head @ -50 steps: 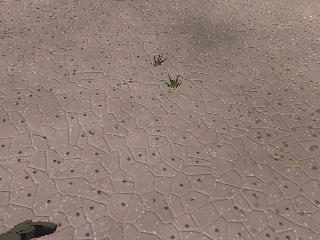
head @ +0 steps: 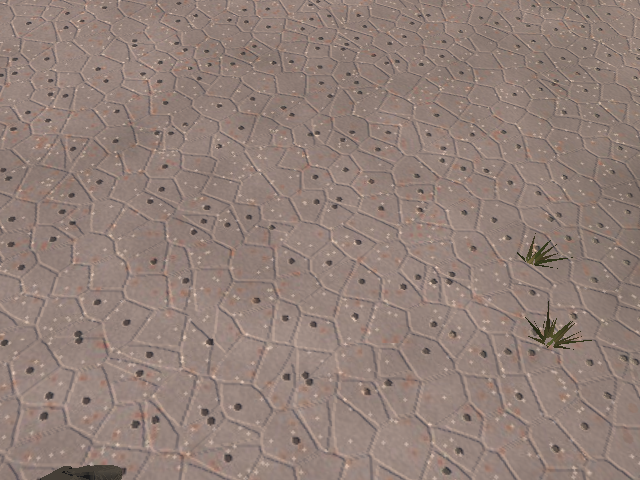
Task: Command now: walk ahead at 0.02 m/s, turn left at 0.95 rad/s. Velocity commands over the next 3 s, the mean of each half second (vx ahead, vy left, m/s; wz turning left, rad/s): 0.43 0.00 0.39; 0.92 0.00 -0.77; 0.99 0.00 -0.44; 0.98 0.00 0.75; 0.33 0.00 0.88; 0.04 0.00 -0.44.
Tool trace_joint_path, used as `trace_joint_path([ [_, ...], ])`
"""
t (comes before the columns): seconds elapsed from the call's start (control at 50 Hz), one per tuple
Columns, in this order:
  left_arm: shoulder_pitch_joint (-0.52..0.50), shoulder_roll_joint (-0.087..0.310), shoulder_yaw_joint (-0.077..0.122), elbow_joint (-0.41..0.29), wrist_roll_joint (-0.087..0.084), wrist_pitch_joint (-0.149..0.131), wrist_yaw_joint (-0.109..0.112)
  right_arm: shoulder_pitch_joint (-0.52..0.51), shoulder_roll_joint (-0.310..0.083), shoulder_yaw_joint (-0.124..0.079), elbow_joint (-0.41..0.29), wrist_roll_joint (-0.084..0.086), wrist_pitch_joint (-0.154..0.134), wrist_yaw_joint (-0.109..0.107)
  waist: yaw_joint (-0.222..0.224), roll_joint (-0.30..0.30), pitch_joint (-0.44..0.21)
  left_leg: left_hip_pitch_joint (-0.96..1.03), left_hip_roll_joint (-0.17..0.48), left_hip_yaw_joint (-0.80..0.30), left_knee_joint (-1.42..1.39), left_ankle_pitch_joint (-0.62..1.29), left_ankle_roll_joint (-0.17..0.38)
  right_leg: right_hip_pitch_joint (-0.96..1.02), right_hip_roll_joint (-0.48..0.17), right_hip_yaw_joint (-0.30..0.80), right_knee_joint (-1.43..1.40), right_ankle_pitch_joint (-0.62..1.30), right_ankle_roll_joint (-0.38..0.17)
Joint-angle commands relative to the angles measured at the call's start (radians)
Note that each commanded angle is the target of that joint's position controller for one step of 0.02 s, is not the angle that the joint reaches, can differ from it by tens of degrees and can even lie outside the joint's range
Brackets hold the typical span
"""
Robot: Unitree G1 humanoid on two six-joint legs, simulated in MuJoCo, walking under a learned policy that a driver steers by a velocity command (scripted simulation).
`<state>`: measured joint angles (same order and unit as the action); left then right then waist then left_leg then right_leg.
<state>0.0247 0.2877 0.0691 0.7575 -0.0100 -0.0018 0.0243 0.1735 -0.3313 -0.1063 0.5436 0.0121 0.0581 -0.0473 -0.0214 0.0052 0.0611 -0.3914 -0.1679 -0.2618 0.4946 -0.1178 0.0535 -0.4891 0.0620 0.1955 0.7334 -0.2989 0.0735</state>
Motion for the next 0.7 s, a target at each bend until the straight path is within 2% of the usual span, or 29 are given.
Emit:
trace_joint_path([
  [0.02,-0.010,0.091,0.028,-0.065,-0.003,-0.033,-0.007,-0.005,-0.147,-0.042,-0.081,0.000,-0.001,0.002,-0.012,0.189,-0.182,0.177,0.225,-0.311,-0.116,-0.045,0.112,0.060,0.024,-0.027,-0.099,0.001,-0.014],
  [0.06,0.043,0.112,0.041,-0.051,-0.004,-0.045,-0.016,-0.034,-0.147,-0.041,-0.093,0.007,0.002,0.006,0.011,0.193,-0.181,0.158,0.205,-0.345,-0.082,-0.036,0.093,0.157,0.014,-0.034,-0.240,0.046,-0.034],
  [0.08,0.086,0.124,0.049,-0.037,-0.003,-0.047,-0.017,-0.052,-0.140,-0.037,-0.099,0.015,0.003,0.009,0.034,0.172,-0.180,0.115,0.170,-0.329,-0.042,-0.086,0.068,0.248,-0.015,-0.046,-0.358,0.140,-0.048],
  [0.1,0.096,0.169,0.062,-0.039,0.007,-0.041,-0.013,0.004,-0.092,-0.022,-0.093,0.014,0.005,0.013,0.007,0.042,-0.215,0.022,0.098,-0.244,0.099,-0.355,0.027,0.383,-0.173,0.065,-0.412,0.161,-0.106],
  [0.12,0.122,0.227,0.070,-0.040,0.032,-0.026,-0.007,0.007,-0.075,-0.014,-0.115,0.022,0.002,0.018,-0.004,-0.249,-0.198,-0.203,-0.041,0.009,0.324,-0.511,-0.019,0.445,-0.352,0.320,-0.495,-0.008,-0.248],
  [0.14,0.097,0.201,0.066,-0.065,0.050,-0.035,-0.009,0.017,-0.142,-0.026,-0.117,0.006,-0.017,0.027,-0.007,-0.279,-0.156,-0.302,0.057,0.031,0.509,-0.410,-0.042,0.389,-0.431,0.444,-0.541,-0.249,-0.299],
  [0.16,0.060,0.165,0.055,-0.090,0.032,-0.039,-0.002,0.017,-0.172,-0.030,-0.096,0.003,-0.025,0.033,-0.007,-0.245,-0.129,-0.328,0.102,0.071,0.576,-0.324,-0.049,0.370,-0.393,0.378,-0.536,-0.354,-0.272],
  [0.18,0.069,0.151,0.050,-0.094,0.010,-0.039,0.009,0.034,-0.162,-0.026,-0.068,-0.006,-0.028,0.035,0.005,-0.200,-0.117,-0.347,0.114,0.108,0.634,-0.269,-0.064,0.384,-0.337,0.303,-0.535,-0.382,-0.232],
  [0.2,0.105,0.155,0.046,-0.089,-0.002,-0.041,0.015,0.047,-0.135,-0.016,-0.055,-0.015,-0.036,0.037,0.019,-0.160,-0.116,-0.376,0.129,0.142,0.708,-0.232,-0.076,0.409,-0.318,0.265,-0.529,-0.379,-0.212],
  [0.22,0.158,0.155,0.041,-0.078,-0.003,-0.047,0.016,0.047,-0.100,-0.001,-0.051,-0.016,-0.045,0.044,0.040,-0.125,-0.098,-0.395,0.142,0.174,0.758,-0.213,-0.080,0.402,-0.303,0.227,-0.537,-0.384,-0.210],
  [0.26,0.265,0.148,0.033,-0.049,0.009,-0.064,0.003,0.009,-0.045,0.026,-0.057,-0.010,-0.069,0.046,0.082,-0.100,-0.056,-0.405,0.159,0.193,0.749,-0.179,-0.077,0.372,-0.278,0.193,-0.560,-0.389,-0.221],
  [0.32,0.314,0.140,0.022,-0.046,0.002,-0.066,-0.007,-0.075,-0.029,0.040,-0.090,-0.005,-0.108,0.041,0.096,-0.120,-0.008,-0.371,0.200,0.226,0.560,-0.135,-0.090,0.336,-0.267,0.217,-0.595,-0.317,-0.273],
  [0.34,0.333,0.181,0.037,-0.020,0.052,-0.052,-0.028,-0.101,-0.055,0.044,-0.078,-0.097,-0.074,0.086,0.091,-0.094,-0.003,-0.284,0.177,0.265,0.462,-0.152,-0.095,0.266,-0.218,0.173,-0.604,-0.304,-0.249],
  [0.36,0.317,0.195,0.046,-0.027,0.049,-0.045,-0.038,-0.096,-0.032,0.049,-0.081,-0.084,-0.066,0.108,0.084,-0.166,0.004,-0.193,0.164,0.286,0.355,-0.181,-0.099,0.216,-0.189,0.144,-0.603,-0.263,-0.238],
  [0.38,0.299,0.203,0.050,-0.033,0.041,-0.040,-0.045,-0.083,-0.022,0.055,-0.073,-0.063,-0.066,0.117,0.074,-0.205,-0.003,-0.093,0.144,0.300,0.264,-0.222,-0.103,0.165,-0.165,0.118,-0.598,-0.233,-0.233],
  [0.4,0.289,0.210,0.054,-0.036,0.038,-0.036,-0.049,-0.067,-0.021,0.056,-0.064,-0.049,-0.068,0.116,0.063,-0.228,-0.006,-0.003,0.125,0.310,0.188,-0.257,-0.106,0.120,-0.158,0.110,-0.590,-0.217,-0.236],
  [0.42,0.291,0.209,0.056,-0.036,0.037,-0.032,-0.052,-0.057,-0.027,0.054,-0.057,-0.039,-0.073,0.106,0.054,-0.231,-0.005,0.061,0.117,0.311,0.121,-0.271,-0.102,0.100,-0.168,0.127,-0.570,-0.205,-0.245],
  [0.44,0.290,0.198,0.055,-0.036,0.034,-0.026,-0.052,-0.030,-0.029,0.054,-0.047,-0.032,-0.081,0.087,0.032,-0.204,-0.008,0.141,0.122,0.300,0.029,-0.217,-0.089,0.081,-0.182,0.153,-0.534,-0.195,-0.250],
  [0.46,0.282,0.174,0.050,-0.037,0.028,-0.022,-0.049,0.030,-0.027,0.053,-0.020,-0.031,-0.093,0.064,-0.009,-0.145,-0.013,0.275,0.130,0.294,-0.088,-0.106,-0.072,0.028,-0.168,0.153,-0.471,-0.184,-0.240],
  [0.48,0.285,0.132,0.043,-0.039,0.024,-0.027,-0.047,0.118,-0.055,0.044,0.016,-0.036,-0.107,0.042,-0.047,-0.078,-0.054,0.477,0.147,0.284,-0.094,-0.108,-0.063,-0.083,-0.123,0.126,-0.359,-0.180,-0.218],
  [0.5,0.256,0.062,0.025,-0.062,0.017,-0.043,-0.050,0.264,-0.118,0.028,0.040,-0.047,-0.122,0.025,-0.128,0.057,-0.147,0.680,0.335,0.081,-0.143,-0.311,-0.045,-0.218,-0.031,0.027,-0.081,-0.216,-0.181],
  [0.52,0.195,-0.026,-0.002,-0.135,-0.006,-0.060,-0.047,0.332,-0.245,0.006,0.038,-0.069,-0.122,0.015,-0.156,0.270,-0.196,0.732,0.599,-0.288,-0.285,-0.671,0.001,-0.413,0.036,-0.085,0.209,-0.255,-0.153],
  [0.54,0.163,0.030,0.001,-0.160,0.010,-0.056,-0.045,0.274,-0.246,-0.007,0.050,-0.072,-0.119,0.014,-0.118,0.213,-0.159,0.594,0.660,-0.420,-0.306,-0.765,0.075,-0.479,-0.058,-0.082,0.356,-0.145,-0.162],
  [0.56,0.130,0.070,0.013,-0.147,0.021,-0.047,-0.054,0.209,-0.147,0.021,0.044,-0.065,-0.125,0.022,-0.086,0.123,-0.076,0.532,0.585,-0.297,-0.287,-0.679,0.067,-0.491,-0.092,-0.075,0.410,-0.061,-0.159],
  [0.58,0.168,0.074,0.018,-0.122,0.029,-0.042,-0.070,0.166,-0.093,0.038,0.044,-0.060,-0.129,0.030,-0.049,0.114,-0.055,0.476,0.520,-0.157,-0.297,-0.560,0.043,-0.452,-0.107,-0.092,0.411,-0.008,-0.142],
  [0.6,0.204,0.086,0.024,-0.099,0.037,-0.032,-0.085,0.140,-0.071,0.046,0.045,-0.057,-0.130,0.030,-0.021,0.136,-0.058,0.441,0.481,-0.060,-0.319,-0.484,0.030,-0.410,-0.122,-0.117,0.428,0.017,-0.126],
  [0.62,0.200,0.087,0.026,-0.095,0.045,-0.020,-0.098,0.152,-0.062,0.049,0.062,-0.051,-0.134,0.026,-0.016,0.142,-0.034,0.413,0.457,0.018,-0.341,-0.408,0.030,-0.410,-0.133,-0.133,0.461,0.047,-0.115],
  [0.7,0.101,0.054,0.012,-0.126,0.043,0.001,-0.117,0.218,-0.047,0.047,0.136,-0.047,-0.158,0.038,-0.012,0.105,0.037,0.413,0.440,0.214,-0.383,-0.178,0.032,-0.493,-0.150,-0.134,0.504,0.161,-0.110],
])
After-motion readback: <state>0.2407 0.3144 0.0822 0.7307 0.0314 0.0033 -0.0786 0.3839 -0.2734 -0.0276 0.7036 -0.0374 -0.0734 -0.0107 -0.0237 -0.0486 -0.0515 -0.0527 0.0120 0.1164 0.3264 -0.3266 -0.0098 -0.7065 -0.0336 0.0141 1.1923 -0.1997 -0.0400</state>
